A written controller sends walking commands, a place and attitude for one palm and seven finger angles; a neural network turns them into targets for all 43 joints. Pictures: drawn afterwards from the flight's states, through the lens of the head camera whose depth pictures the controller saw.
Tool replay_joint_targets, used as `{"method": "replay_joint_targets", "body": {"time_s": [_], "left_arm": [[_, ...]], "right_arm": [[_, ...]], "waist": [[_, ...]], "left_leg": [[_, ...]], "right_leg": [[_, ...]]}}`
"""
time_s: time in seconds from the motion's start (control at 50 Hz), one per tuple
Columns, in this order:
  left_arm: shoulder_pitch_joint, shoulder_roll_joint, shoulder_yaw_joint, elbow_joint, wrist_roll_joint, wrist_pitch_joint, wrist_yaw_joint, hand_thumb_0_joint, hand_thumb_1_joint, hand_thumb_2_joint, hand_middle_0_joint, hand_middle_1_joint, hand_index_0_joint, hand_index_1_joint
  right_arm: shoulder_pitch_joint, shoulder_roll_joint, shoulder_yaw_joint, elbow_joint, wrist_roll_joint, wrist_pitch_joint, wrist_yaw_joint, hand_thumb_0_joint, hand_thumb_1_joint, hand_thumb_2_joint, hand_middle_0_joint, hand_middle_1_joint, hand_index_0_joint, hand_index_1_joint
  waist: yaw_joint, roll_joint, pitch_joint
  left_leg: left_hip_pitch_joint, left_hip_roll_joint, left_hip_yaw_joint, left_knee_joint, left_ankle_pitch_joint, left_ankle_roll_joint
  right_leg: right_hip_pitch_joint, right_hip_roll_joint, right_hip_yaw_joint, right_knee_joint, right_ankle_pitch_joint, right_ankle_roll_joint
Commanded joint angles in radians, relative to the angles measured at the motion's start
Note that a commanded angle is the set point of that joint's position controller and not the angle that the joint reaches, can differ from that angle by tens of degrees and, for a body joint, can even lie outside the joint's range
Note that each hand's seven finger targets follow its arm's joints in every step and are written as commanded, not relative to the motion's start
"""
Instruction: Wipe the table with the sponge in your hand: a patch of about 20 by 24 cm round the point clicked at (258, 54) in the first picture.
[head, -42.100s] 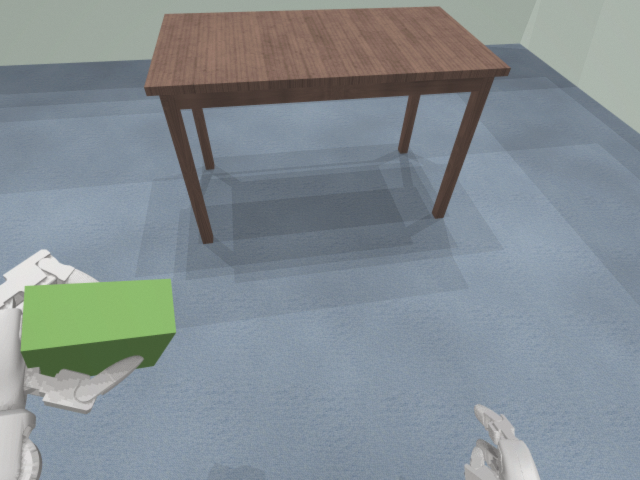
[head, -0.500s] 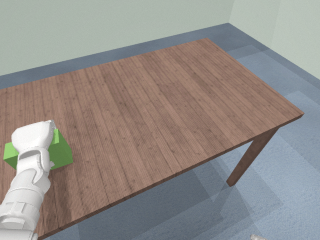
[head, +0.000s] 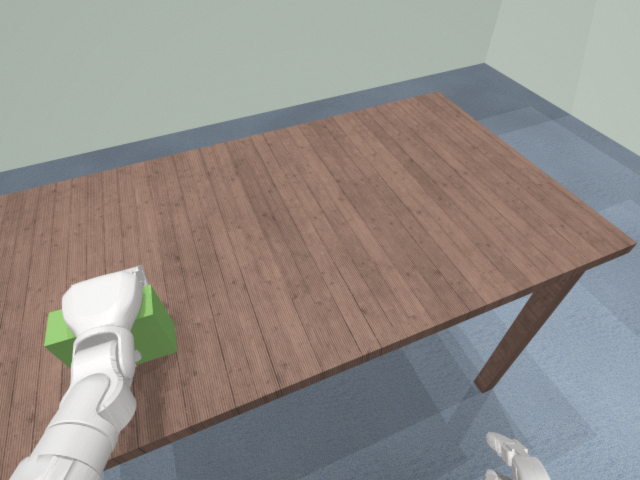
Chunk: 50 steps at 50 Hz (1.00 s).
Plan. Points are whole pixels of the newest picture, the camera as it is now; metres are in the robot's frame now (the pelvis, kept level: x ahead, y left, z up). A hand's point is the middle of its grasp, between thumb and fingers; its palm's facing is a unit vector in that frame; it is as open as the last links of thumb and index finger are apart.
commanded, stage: wipe back along the middle lane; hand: left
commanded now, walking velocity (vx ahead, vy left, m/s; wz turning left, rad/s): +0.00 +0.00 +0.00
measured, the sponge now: (122, 339) +0.29 +0.32 -0.01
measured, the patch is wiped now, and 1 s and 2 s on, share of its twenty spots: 0.50 0.55 0.65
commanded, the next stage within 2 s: slide across to the third lane in 0.22 s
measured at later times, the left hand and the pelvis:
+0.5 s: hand (132, 345) +0.27 +0.28 +0.02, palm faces -0.07 -0.03 -1.00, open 9.6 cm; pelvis +0.00 -0.03 +0.00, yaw +0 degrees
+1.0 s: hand (164, 340) +0.28 +0.24 +0.02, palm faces -0.05 -0.02 -1.00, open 9.5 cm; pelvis -0.02 -0.03 +0.00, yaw +1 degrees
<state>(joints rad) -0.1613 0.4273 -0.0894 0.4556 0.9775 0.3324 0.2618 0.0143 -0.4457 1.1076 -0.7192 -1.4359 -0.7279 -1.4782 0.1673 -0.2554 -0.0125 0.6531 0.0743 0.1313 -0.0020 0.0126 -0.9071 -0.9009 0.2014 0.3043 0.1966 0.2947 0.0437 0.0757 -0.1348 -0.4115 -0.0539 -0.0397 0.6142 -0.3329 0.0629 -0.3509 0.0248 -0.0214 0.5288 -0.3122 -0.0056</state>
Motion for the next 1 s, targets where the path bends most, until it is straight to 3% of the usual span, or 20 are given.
{"method": "replay_joint_targets", "body": {"time_s": [0.0,0.04,0.08,0.1,0.16,0.18,0.22,0.28,0.34,0.38,0.52,0.64,0.68,0.78,0.8,0.86,0.88,0.9,0.94,0.98], "left_arm": [[0.002,0.033,-0.009,-0.09,-0.045,-0.002,-0.039,0.0,0.1,1.3,-1.2,-1.6,-1.2,-1.6],[-0.003,0.0,-0.046,-0.097,-0.04,0.009,-0.043,0.0,0.1,1.3,-1.2,-1.6,-1.2,-1.6],[0.027,0.048,0.011,-0.111,-0.042,0.011,-0.038,0.0,0.1,1.3,-1.2,-1.6,-1.2,-1.6],[0.051,0.003,-0.03,-0.133,-0.049,0.012,-0.04,0.0,0.1,1.3,-1.2,-1.6,-1.2,-1.6],[0.059,0.021,-0.018,-0.134,-0.049,0.022,-0.042,0.0,0.1,1.3,-1.2,-1.6,-1.2,-1.6],[0.063,0.067,0.029,-0.14,-0.053,0.024,-0.04,0.0,0.1,1.3,-1.2,-1.6,-1.2,-1.6],[0.085,0.033,-0.002,-0.157,-0.057,0.027,-0.043,0.0,0.1,1.3,-1.2,-1.6,-1.2,-1.6],[0.075,0.1,0.056,-0.147,-0.052,0.027,-0.043,0.0,0.1,1.3,-1.2,-1.6,-1.2,-1.6],[0.017,0.062,0.003,-0.182,-0.043,0.023,-0.05,0.0,0.1,1.3,-1.2,-1.6,-1.2,-1.6],[-0.015,0.1,0.035,-0.194,-0.041,0.02,-0.05,0.0,0.1,1.3,-1.2,-1.6,-1.2,-1.6],[-0.072,0.078,0.003,-0.242,-0.038,-0.015,-0.053,0.0,0.1,1.3,-1.2,-1.6,-1.2,-1.6],[-0.136,-0.002,-0.067,-0.219,-0.032,-0.021,-0.036,0.0,0.1,1.3,-1.2,-1.6,-1.2,-1.6],[-0.139,0.008,-0.046,-0.215,-0.033,-0.016,-0.024,0.0,0.1,1.3,-1.2,-1.6,-1.2,-1.6],[-0.189,-0.022,-0.07,-0.18,-0.035,0.006,-0.009,0.0,0.1,1.3,-1.2,-1.6,-1.2,-1.6],[-0.212,-0.072,-0.12,-0.191,-0.04,0.008,-0.009,0.0,0.1,1.3,-1.2,-1.6,-1.2,-1.6],[-0.233,-0.073,-0.124,-0.141,-0.038,0.024,-0.005,0.0,0.1,1.3,-1.2,-1.6,-1.2,-1.6],[-0.247,-0.033,-0.085,-0.138,-0.035,0.026,0.0,0.0,0.1,1.3,-1.2,-1.6,-1.2,-1.6],[-0.268,-0.088,-0.139,-0.148,-0.038,0.03,-0.003,0.0,0.1,1.3,-1.2,-1.6,-1.2,-1.6],[-0.329,-0.117,-0.173,-0.122,-0.032,0.034,-0.004,0.0,0.1,1.3,-1.2,-1.6,-1.2,-1.6],[-0.353,-0.056,-0.12,-0.089,-0.031,0.043,0.001,0.0,0.1,1.3,-1.2,-1.6,-1.2,-1.6]], "right_arm": [[-0.106,-0.137,-0.042,-0.139,0.001,-0.043,-0.001,0.0,-0.9,-0.9,0.2,0.3,0.2,0.3],[-0.114,-0.134,-0.038,-0.145,0.004,-0.042,0.001,0.0,-0.9,-0.9,0.2,0.3,0.2,0.3],[-0.128,-0.139,-0.038,-0.141,0.002,-0.044,-0.003,0.0,-0.9,-0.9,0.2,0.3,0.2,0.3],[-0.126,-0.131,-0.037,-0.153,0.002,-0.046,-0.003,0.0,-0.9,-0.9,0.2,0.3,0.2,0.3],[-0.133,-0.13,-0.03,-0.154,0.005,-0.046,-0.007,0.0,-0.9,-0.9,0.2,0.3,0.2,0.3],[-0.143,-0.138,-0.031,-0.147,0.005,-0.045,-0.009,0.0,-0.9,-0.9,0.2,0.3,0.2,0.3],[-0.141,-0.129,-0.028,-0.157,0.007,-0.047,-0.013,0.0,-0.9,-0.9,0.2,0.3,0.2,0.3],[-0.152,-0.138,-0.025,-0.145,0.005,-0.046,-0.021,0.0,-0.9,-0.9,0.2,0.3,0.2,0.3],[-0.146,-0.131,-0.027,-0.153,0.005,-0.051,-0.024,0.0,-0.9,-0.9,0.2,0.3,0.2,0.3],[-0.152,-0.136,-0.03,-0.144,0.002,-0.054,-0.029,0.0,-0.9,-0.9,0.2,0.3,0.2,0.3],[-0.143,-0.126,-0.038,-0.142,0.0,-0.072,-0.033,0.0,-0.9,-0.9,0.2,0.3,0.2,0.3],[-0.148,-0.123,-0.04,-0.131,0.0,-0.084,-0.033,0.0,-0.9,-0.9,0.2,0.3,0.2,0.3],[-0.163,-0.124,-0.041,-0.13,-0.001,-0.085,-0.033,0.0,-0.9,-0.9,0.2,0.3,0.2,0.3],[-0.176,-0.121,-0.039,-0.122,0.005,-0.081,-0.033,0.0,-0.9,-0.9,0.2,0.3,0.2,0.3],[-0.169,-0.115,-0.038,-0.129,0.006,-0.084,-0.033,0.0,-0.9,-0.9,0.2,0.3,0.2,0.3],[-0.17,-0.114,-0.035,-0.122,0.007,-0.08,-0.032,0.0,-0.9,-0.9,0.2,0.3,0.2,0.3],[-0.182,-0.119,-0.035,-0.117,0.007,-0.078,-0.033,0.0,-0.9,-0.9,0.2,0.3,0.2,0.3],[-0.182,-0.111,-0.031,-0.126,0.01,-0.078,-0.032,0.0,-0.9,-0.9,0.2,0.3,0.2,0.3],[-0.179,-0.109,-0.029,-0.121,0.011,-0.078,-0.033,0.0,-0.9,-0.9,0.2,0.3,0.2,0.3],[-0.19,-0.114,-0.026,-0.111,0.012,-0.072,-0.037,0.0,-0.9,-0.9,0.2,0.3,0.2,0.3]], "waist": [[0.0,-0.087,-0.133],[-0.009,-0.116,-0.11],[0.008,-0.118,-0.114],[0.003,-0.111,-0.119],[0.002,-0.138,-0.093],[0.011,-0.136,-0.085],[0.009,-0.139,-0.088],[0.016,-0.131,-0.074],[-0.002,-0.11,-0.083],[0.0,-0.108,-0.096],[-0.011,-0.081,-0.124],[-0.027,-0.127,-0.109],[-0.013,-0.128,-0.113],[-0.015,-0.13,-0.117],[-0.027,-0.11,-0.111],[-0.024,-0.141,-0.11],[-0.016,-0.128,-0.114],[-0.022,-0.115,-0.126],[-0.035,-0.127,-0.108],[-0.022,-0.122,-0.103]], "left_leg": [[0.15,0.054,-0.063,-0.063,0.436,-0.04],[0.135,0.052,-0.064,-0.066,0.402,-0.037],[0.129,0.051,-0.064,-0.074,0.389,-0.035],[0.132,0.044,-0.051,-0.068,0.389,-0.029],[0.111,0.036,-0.041,-0.074,0.351,-0.023],[0.103,0.036,-0.042,-0.08,0.336,-0.022],[0.104,0.029,-0.031,-0.078,0.331,-0.018],[0.088,0.02,-0.024,-0.082,0.308,-0.016],[0.104,0.016,-0.015,-0.076,0.316,-0.01],[0.113,0.015,-0.017,-0.076,0.315,-0.008],[0.15,0.015,-0.018,-0.072,0.327,-0.003],[0.147,0.02,-0.022,-0.075,0.298,-0.006],[0.145,0.021,-0.022,-0.08,0.292,-0.009],[0.142,0.024,-0.025,-0.083,0.27,-0.014],[0.148,0.024,-0.022,-0.08,0.266,-0.011],[0.136,0.023,-0.022,-0.084,0.241,-0.013],[0.138,0.025,-0.026,-0.086,0.239,-0.015],[0.139,0.021,-0.024,-0.086,0.231,-0.014],[0.139,0.023,-0.027,-0.086,0.211,-0.014],[0.132,0.025,-0.031,-0.097,0.181,-0.016]], "right_leg": [[0.051,0.033,-0.021,-0.027,0.295,-0.068],[0.041,0.033,-0.023,-0.025,0.287,-0.066],[0.056,0.035,-0.007,-0.028,0.287,-0.071],[0.073,0.031,-0.014,-0.027,0.307,-0.067],[0.087,0.028,-0.004,-0.033,0.326,-0.066],[0.093,0.03,0.012,-0.038,0.325,-0.069],[0.11,0.025,0.004,-0.039,0.342,-0.064],[0.122,0.024,0.032,-0.046,0.358,-0.067],[0.124,0.018,0.027,-0.045,0.385,-0.063],[0.13,0.021,0.047,-0.051,0.389,-0.066],[0.133,0.019,0.034,-0.053,0.389,-0.064],[0.088,0.024,0.028,-0.051,0.346,-0.061],[0.092,0.027,0.036,-0.05,0.336,-0.064],[0.075,0.026,0.029,-0.046,0.299,-0.063],[0.066,0.024,0.015,-0.043,0.289,-0.063],[0.062,0.022,0.014,-0.047,0.268,-0.061],[0.06,0.027,0.027,-0.048,0.255,-0.066],[0.061,0.023,0.01,-0.044,0.242,-0.062],[0.032,0.026,0.004,-0.045,0.212,-0.063],[0.028,0.028,0.015,-0.057,0.164,-0.064]]}}
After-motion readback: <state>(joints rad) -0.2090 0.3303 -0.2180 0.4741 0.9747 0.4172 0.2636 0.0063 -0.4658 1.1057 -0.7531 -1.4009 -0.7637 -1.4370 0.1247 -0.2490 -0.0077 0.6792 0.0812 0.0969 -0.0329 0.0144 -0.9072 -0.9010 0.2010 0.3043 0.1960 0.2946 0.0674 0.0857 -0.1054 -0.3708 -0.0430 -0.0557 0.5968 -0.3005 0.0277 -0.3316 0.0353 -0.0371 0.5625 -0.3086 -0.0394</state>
